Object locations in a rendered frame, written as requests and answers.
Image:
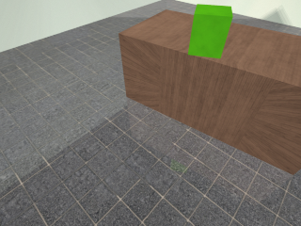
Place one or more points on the pedestal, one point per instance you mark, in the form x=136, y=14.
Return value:
x=250, y=98

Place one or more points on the carton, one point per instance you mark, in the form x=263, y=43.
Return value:
x=210, y=28

